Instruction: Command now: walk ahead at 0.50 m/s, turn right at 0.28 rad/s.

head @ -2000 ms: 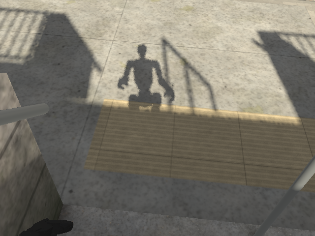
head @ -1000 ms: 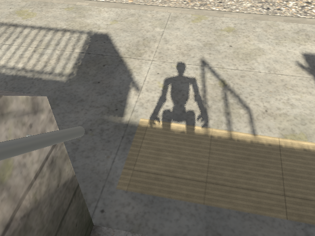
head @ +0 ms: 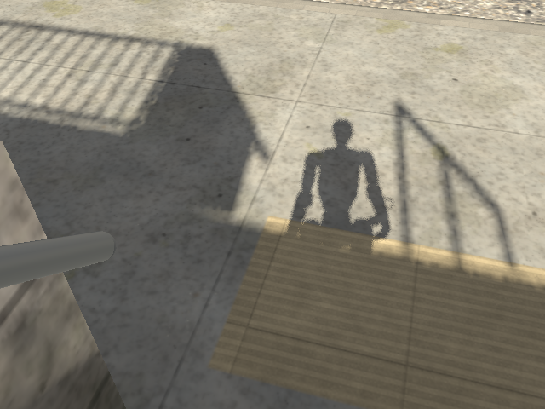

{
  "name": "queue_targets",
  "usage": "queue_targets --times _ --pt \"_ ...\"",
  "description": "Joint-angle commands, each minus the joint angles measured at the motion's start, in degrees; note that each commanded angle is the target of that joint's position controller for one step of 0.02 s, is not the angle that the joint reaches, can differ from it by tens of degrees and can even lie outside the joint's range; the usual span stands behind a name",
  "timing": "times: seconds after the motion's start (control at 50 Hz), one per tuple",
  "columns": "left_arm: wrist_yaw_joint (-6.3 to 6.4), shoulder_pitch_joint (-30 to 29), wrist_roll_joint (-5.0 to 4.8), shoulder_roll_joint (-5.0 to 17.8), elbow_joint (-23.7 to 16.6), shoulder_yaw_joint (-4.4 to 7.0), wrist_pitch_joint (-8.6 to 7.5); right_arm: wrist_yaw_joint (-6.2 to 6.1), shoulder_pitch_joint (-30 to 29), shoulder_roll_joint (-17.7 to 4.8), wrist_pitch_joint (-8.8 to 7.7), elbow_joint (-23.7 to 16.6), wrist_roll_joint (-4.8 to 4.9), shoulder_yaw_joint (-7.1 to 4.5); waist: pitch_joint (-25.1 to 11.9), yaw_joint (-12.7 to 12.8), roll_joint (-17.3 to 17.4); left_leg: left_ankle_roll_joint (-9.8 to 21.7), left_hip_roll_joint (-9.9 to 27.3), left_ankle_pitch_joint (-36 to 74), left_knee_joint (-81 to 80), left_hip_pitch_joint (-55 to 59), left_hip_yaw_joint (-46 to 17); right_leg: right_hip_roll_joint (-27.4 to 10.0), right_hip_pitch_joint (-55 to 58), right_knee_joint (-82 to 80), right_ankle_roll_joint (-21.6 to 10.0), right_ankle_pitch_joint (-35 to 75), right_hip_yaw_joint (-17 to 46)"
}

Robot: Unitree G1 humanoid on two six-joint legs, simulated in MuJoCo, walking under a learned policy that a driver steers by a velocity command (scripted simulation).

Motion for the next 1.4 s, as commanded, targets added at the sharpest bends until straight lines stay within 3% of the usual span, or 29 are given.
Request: queue_targets --times 0.02,0.06,0.1,0.12,0.18,0.24,0.26,0.32,0.48,0.5,0.52,0.54,0.56,0.6,0.62,0.66,0.68,0.72,0.8,0.92,0.96,1.0,1.04,1.08,1.12,1.14,1.2,1.3,1.4 --pt "0.22 7.3 -0.41 6.7 0.7 2.81 0.52 0.06 21.9 -10.5 -0.81 4.8 -1.02 -3.90 1.6 -7.2 3.7 1.1 5.7 12.0 -4.3 26.9 -1.1 -0.8 -20.4 24.6 -4.6 14.3 10.0" --pt "0.93 9.7 -2.44 5.8 -2.3 1.86 0.98 1.92 27.5 -8.4 1.15 4.6 -0.51 -2.35 -8.8 -8.4 2.9 5.9 15.2 10.1 19.5 46.7 -8.9 -4.8 -50.2 32.9 -3.0 1.4 7.6" --pt "-0.77 3.1 0.18 4.8 -4.4 1.63 2.61 1.02 27.7 -11.8 0.81 5.6 1.50 -3.16 -6.0 -8.3 7.2 13.8 22.5 -38.5 7.9 27.7 -25.0 -7.0 -52.2 36.8 -1.8 14.1 7.8" --pt "-1.32 -4.7 0.78 6.5 -6.7 2.26 2.97 0.31 24.0 -7.0 -0.27 3.7 1.06 -1.31 1.8 -8.5 1.4 12.6 20.0 -45.9 4.3 15.7 -19.9 -9.4 -51.8 23.7 -0.3 28.9 10.3" --pt "-1.43 -9.3 1.00 2.4 -6.9 1.70 4.43 -1.42 19.0 -1.1 -2.91 3.5 -0.05 2.45 10.4 -3.7 -6.6 4.8 15.9 -28.2 10.5 -12.5 -9.2 -7.4 -40.9 4.8 4.4 50.8 13.0" --pt "-1.09 -2.8 1.81 2.1 -4.0 1.83 5.83 -1.75 19.8 -8.4 -3.65 3.3 0.28 1.26 4.0 -0.7 1.1 3.5 13.5 -15.1 13.6 -11.8 -6.1 -5.9 -32.7 2.6 4.3 54.8 9.3" --pt "-1.87 -8.3 1.08 4.0 -7.5 2.22 5.15 -2.01 16.6 -4.6 -4.63 3.3 2.69 1.79 6.6 0.5 -1.3 0.4 9.4 -25.1 16.3 -12.1 -1.9 -7.3 -34.0 -9.1 3.3 68.1 12.8" --pt "-3.04 -17.8 -0.41 3.9 -9.6 1.14 2.98 -3.31 17.0 -5.2 -5.05 3.3 2.12 1.93 5.6 -3.6 -1.3 0.6 6.8 -46.8 19.5 -15.3 3.3 -4.7 -22.2 -26.5 3.4 89.9 7.0" --pt "-2.60 -24.2 -1.80 7.1 -13.1 1.61 1.62 -3.66 26.3 -8.9 -0.11 5.1 -2.22 -1.03 10.5 -13.4 -2.2 7.5 10.8 -13.4 46.4 5.2 4.7 -6.8 -13.5 -60.1 0.5 56.1 -0.8" --pt "-2.79 -9.3 -1.88 8.3 -8.8 2.50 2.02 -4.10 20.4 -10.1 -0.37 3.9 -1.46 -1.37 1.0 -4.8 2.6 8.3 13.7 0.2 59.7 -0.8 1.4 -9.2 4.5 -54.7 -1.7 65.1 1.8" --pt "-2.81 0.8 -1.63 11.3 -4.0 3.71 1.98 -3.98 15.5 -8.3 -0.71 2.8 -1.48 -1.26 -4.5 1.2 -1.7 7.1 10.2 -11.0 79.0 -10.2 4.1 -10.6 19.6 -59.6 -4.4 66.2 6.3" --pt "-3.91 1.0 -1.89 14.7 -3.8 4.98 1.86 -3.13 14.9 -3.3 -0.76 1.6 -3.36 -0.35 1.1 0.7 -18.6 5.9 -2.3 -67.7 102.9 -25.9 12.0 -12.1 22.3 -56.7 -5.1 82.3 5.0" --pt "-3.88 1.5 -1.48 17.0 -4.0 4.59 1.89 -2.41 16.0 -1.6 -1.14 -3.5 -2.18 0.44 -3.0 -4.2 -22.7 4.1 -2.2 -72.6 106.8 -49.9 6.7 -17.2 36.8 -35.8 -8.4 101.7 15.6" --pt "-2.95 2.4 -2.88 17.6 -4.5 4.91 3.42 -0.99 15.6 -3.4 -1.80 -5.0 -2.84 0.42 -9.4 -2.5 -17.2 1.4 0.3 -66.8 94.8 -57.2 -1.8 -26.3 29.7 -48.9 -17.8 46.3 36.2" --pt "-2.74 -1.6 -2.72 12.8 -6.6 3.66 3.77 -0.70 11.3 -6.3 -1.30 -3.6 -4.13 -0.62 -4.1 -3.1 -9.9 -0.1 0.8 -65.0 94.3 -58.5 -1.2 -24.6 21.6 -53.1 -16.9 30.6 37.8" --pt "-1.53 -7.2 -0.96 6.9 -8.0 0.56 1.88 -0.51 5.4 -4.6 -0.65 -6.1 -2.21 -0.12 7.0 -8.4 -5.9 -5.1 2.3 -36.7 61.8 -47.3 -2.9 -22.0 -5.0 -55.6 -13.1 33.0 32.6" --pt "-1.17 -9.1 -1.08 7.2 -8.7 0.49 1.22 -0.58 3.1 -2.8 -0.05 -6.0 -3.63 0.40 8.4 -8.8 -6.0 -6.7 0.8 -31.4 55.0 -36.5 -0.2 -18.2 -16.7 -55.6 -12.2 37.7 29.3" --pt "-0.99 -12.1 -0.95 10.8 -7.7 2.30 -0.14 -0.14 11.4 -4.4 0.58 -2.0 -3.73 -0.69 2.9 -12.5 -12.0 -6.7 0.1 -13.3 47.3 -25.2 -0.5 -12.5 -17.7 -49.2 -8.5 47.3 23.2" --pt "-0.88 -8.0 -3.33 7.8 -7.5 1.99 -0.39 1.18 -2.7 -3.5 -0.53 -5.1 -2.54 -0.31 3.1 -5.6 -11.3 -3.2 -0.4 6.4 26.4 -18.7 -0.1 -9.7 -14.4 -45.1 -7.4 27.8 21.9" --pt "0.60 0.3 0.16 8.6 -6.6 1.84 -0.13 1.66 -13.4 -3.0 -1.99 -8.8 -0.44 -0.04 10.4 1.5 -11.7 -2.4 -0.3 -0.5 8.9 -23.1 -3.2 -10.7 -1.6 -32.4 -8.3 33.7 26.1" --pt "0.58 1.8 0.79 7.9 -4.8 1.44 0.18 1.66 -8.2 -3.8 -2.13 -6.8 0.59 -0.45 11.5 1.5 -10.8 -1.0 0.4 -2.9 1.3 -16.5 -3.9 -8.9 0.1 -26.6 -8.6 39.0 26.3" --pt "1.46 -2.8 2.24 8.9 -4.5 1.85 0.93 1.23 8.1 -7.3 -1.63 -1.5 1.19 -2.01 7.6 -6.8 -10.4 1.9 5.9 0.4 -10.1 1.3 -5.7 -9.2 -3.9 -13.4 -8.5 43.8 26.6" --pt "-0.16 -2.0 0.46 6.9 -3.0 2.68 0.37 1.99 24.7 -12.6 -0.77 5.8 0.28 -3.93 0.1 -12.9 3.6 2.9 5.4 10.8 -6.2 27.3 -3.6 3.0 -18.7 20.3 -3.9 15.8 11.7" --pt "0.02 1.1 -2.60 6.1 -5.4 1.96 -0.48 2.22 27.4 -10.0 -1.24 5.9 -1.69 -2.48 -9.1 -10.6 11.3 2.9 12.0 10.4 19.5 48.0 -10.2 0.3 -50.1 38.5 -3.3 5.9 7.7" --pt "-1.36 -9.7 0.48 7.8 -8.5 1.45 0.37 0.01 23.1 -10.3 -0.98 3.6 -1.13 -2.26 -7.1 -10.2 11.6 11.7 19.6 -54.5 -0.6 32.8 -29.4 -5.6 -56.9 30.8 -1.5 18.5 5.1" --pt "-2.09 -18.1 1.80 8.9 -9.6 1.70 0.32 -0.88 19.5 -6.1 -1.90 2.3 -1.11 -0.77 -0.5 -10.7 4.3 11.5 18.0 -55.0 -3.6 23.2 -29.4 -8.7 -56.1 24.7 -0.2 27.0 8.3" --pt "-4.29 -21.6 0.94 5.1 -12.1 0.19 1.54 -1.53 11.9 -4.6 -4.27 2.0 -0.75 1.24 7.9 -3.1 -0.4 9.0 7.1 -23.9 -9.3 -7.4 -12.9 -9.2 -29.9 -13.9 4.8 45.8 3.6" --pt "-3.72 -25.1 -0.49 3.7 -12.3 -1.61 0.44 -0.79 20.5 -3.4 -4.68 5.0 2.11 1.34 3.8 -6.0 0.8 6.1 5.1 3.1 -6.5 3.6 -6.3 -6.1 -18.2 -37.3 3.6 57.0 0.8" --pt "-2.79 -32.9 -0.96 5.9 -15.4 -1.12 0.97 -1.50 24.5 -4.8 -3.10 7.1 0.34 0.91 6.3 -6.9 -3.6 6.2 7.4 10.8 -4.2 19.7 -5.3 -5.9 -21.3 -45.2 1.1 47.5 1.4"
Velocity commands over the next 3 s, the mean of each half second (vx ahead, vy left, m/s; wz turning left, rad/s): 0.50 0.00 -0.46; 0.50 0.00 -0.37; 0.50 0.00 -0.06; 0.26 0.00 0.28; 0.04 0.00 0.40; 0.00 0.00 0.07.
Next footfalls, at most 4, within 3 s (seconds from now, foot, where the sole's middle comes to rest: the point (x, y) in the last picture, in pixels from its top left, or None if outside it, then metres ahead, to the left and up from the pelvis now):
0.52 right None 0.32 -0.09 -1.03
1.04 left None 0.73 -0.01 -1.24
1.48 right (388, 385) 0.92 -0.26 -1.24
1.94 left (365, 329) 1.14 -0.19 -1.24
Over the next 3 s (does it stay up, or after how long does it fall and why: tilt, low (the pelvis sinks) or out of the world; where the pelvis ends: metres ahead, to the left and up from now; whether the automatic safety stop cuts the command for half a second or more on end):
stays up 0.97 -0.24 -0.46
